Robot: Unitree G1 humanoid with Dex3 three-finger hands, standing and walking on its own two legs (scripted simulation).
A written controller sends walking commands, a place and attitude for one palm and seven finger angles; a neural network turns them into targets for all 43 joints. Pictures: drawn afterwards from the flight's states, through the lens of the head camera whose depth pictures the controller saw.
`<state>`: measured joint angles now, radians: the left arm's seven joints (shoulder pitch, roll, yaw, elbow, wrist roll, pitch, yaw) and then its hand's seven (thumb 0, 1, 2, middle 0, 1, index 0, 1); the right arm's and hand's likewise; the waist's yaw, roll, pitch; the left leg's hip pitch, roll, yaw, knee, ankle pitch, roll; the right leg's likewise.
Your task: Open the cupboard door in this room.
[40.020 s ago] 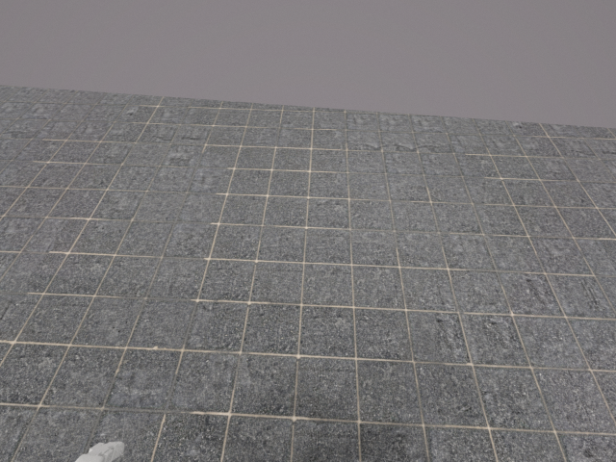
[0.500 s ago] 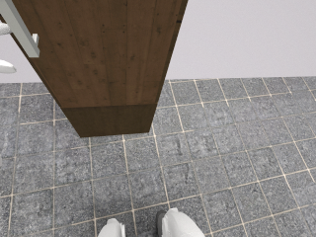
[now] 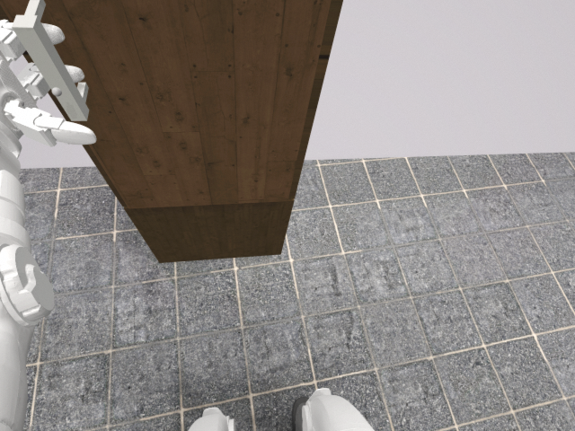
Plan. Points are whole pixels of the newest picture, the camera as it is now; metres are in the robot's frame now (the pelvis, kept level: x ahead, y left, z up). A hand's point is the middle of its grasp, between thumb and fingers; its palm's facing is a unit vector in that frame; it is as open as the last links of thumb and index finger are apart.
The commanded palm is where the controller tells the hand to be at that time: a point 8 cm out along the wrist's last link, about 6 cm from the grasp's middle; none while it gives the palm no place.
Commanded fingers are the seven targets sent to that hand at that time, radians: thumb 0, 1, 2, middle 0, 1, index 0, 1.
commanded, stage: slide the fingers in behind the handle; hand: left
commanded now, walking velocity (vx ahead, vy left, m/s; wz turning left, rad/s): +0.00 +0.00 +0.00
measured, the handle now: (59, 63) +0.57 +0.24 +0.12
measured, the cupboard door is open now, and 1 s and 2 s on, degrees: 0 0 1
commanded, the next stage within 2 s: close the thumb around the handle in 0.90 s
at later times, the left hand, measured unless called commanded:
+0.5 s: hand (77, 91) +0.52 +0.21 +0.12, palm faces +0.00 -1.00 -0.01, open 14.0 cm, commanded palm +0.50 +0.25 +0.11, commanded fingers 0.00 -0.50 0.30 -0.30 -1.20 -0.30 -1.20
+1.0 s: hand (74, 89) +0.52 +0.22 +0.12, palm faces -0.01 -1.00 +0.00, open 13.7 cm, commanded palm +0.51 +0.25 +0.11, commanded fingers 0.00 -0.44 0.32 -0.30 -1.21 -0.30 -1.21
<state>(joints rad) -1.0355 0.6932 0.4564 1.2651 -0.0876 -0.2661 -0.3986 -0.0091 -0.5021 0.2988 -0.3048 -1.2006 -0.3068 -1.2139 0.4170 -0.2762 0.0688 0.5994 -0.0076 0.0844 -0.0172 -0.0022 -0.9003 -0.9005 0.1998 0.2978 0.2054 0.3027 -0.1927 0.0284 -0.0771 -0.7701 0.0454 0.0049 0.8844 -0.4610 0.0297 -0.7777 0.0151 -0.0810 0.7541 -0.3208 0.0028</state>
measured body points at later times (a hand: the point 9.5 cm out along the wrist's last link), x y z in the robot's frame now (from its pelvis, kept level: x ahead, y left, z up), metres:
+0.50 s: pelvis +0.00 -0.01 +0.00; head +0.12 +0.01 +0.43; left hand +0.51 +0.27 +0.13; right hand -0.03 -0.28 -0.10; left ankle -0.03 +0.09 -0.70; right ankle +0.01 -0.13 -0.70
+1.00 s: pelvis +0.00 +0.00 +0.00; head +0.12 +0.02 +0.43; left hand +0.52 +0.27 +0.12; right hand -0.03 -0.26 -0.10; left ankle -0.03 +0.09 -0.70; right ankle +0.01 -0.13 -0.70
